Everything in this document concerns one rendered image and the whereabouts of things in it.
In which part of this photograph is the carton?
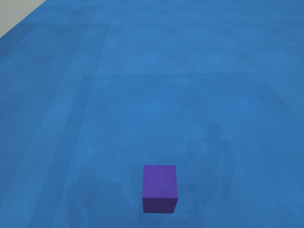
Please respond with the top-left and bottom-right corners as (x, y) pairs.
(142, 164), (179, 214)

